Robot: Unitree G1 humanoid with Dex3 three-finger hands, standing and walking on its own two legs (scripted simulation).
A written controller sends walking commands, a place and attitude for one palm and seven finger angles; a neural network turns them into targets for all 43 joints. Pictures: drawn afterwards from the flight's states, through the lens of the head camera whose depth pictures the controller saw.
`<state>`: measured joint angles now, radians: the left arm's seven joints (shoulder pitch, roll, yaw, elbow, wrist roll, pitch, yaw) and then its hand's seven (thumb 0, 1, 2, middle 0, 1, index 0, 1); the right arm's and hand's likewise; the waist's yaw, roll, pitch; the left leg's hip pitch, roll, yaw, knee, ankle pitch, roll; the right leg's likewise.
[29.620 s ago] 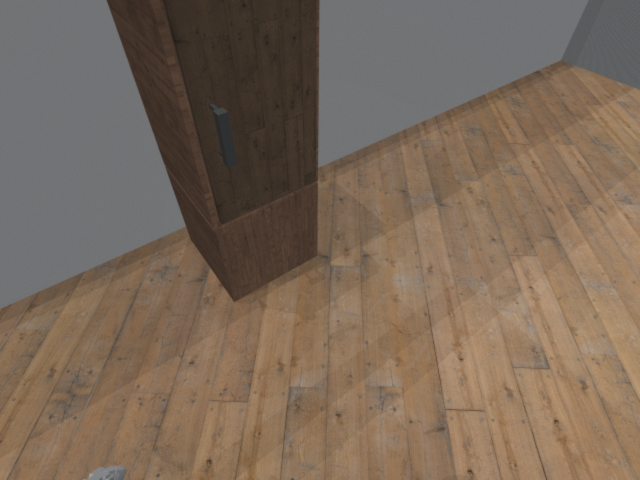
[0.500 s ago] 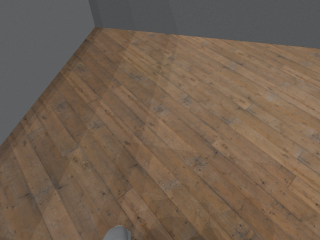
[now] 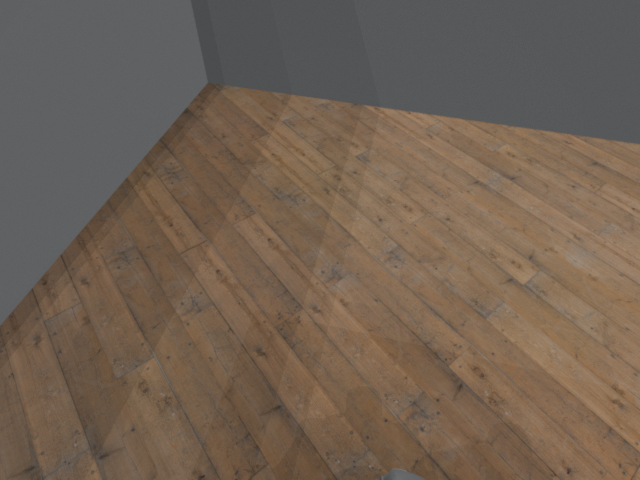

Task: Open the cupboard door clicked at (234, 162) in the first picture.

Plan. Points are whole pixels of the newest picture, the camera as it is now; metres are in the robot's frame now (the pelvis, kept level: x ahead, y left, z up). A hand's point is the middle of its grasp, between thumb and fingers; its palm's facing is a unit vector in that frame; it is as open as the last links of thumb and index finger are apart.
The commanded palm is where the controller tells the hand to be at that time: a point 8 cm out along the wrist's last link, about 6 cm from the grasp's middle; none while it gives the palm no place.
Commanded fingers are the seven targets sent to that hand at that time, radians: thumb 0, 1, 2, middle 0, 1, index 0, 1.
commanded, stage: turn to face it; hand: left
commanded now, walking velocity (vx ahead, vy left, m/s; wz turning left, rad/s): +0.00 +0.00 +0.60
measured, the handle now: out of the picture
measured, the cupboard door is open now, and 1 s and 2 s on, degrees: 43 43 43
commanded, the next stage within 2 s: none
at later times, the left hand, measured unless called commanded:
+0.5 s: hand out of the picture +0.12 +0.20 -0.19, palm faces +0.32 -0.92 -0.22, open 7.3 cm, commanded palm none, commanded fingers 0.00 0.90 0.90 -0.20 -0.30 -0.20 -0.30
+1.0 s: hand out of the picture +0.08 +0.12 -0.16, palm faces +0.59 -0.76 -0.26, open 7.4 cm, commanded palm none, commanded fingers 0.00 0.90 0.90 -0.20 -0.30 -0.20 -0.30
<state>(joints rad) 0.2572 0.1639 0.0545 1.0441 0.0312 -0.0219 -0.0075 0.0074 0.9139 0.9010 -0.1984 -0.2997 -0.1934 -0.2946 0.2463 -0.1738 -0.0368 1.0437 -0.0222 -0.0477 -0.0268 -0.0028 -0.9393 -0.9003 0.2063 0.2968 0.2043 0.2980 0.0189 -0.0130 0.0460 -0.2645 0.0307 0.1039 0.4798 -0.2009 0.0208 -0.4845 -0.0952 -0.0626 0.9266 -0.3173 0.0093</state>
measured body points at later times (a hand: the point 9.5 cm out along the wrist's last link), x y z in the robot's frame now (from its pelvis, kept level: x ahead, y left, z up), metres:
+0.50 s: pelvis +0.11 -0.01 -0.02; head +0.14 +0.02 +0.43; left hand +0.11 +0.25 -0.17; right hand +0.27 -0.24 -0.14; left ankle +0.11 +0.10 -0.74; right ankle +0.10 -0.15 -0.68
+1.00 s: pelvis +0.15 -0.07 +0.00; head +0.20 -0.05 +0.45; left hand +0.05 +0.16 -0.14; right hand +0.39 -0.22 -0.14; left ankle +0.07 +0.04 -0.69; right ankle +0.20 -0.16 -0.74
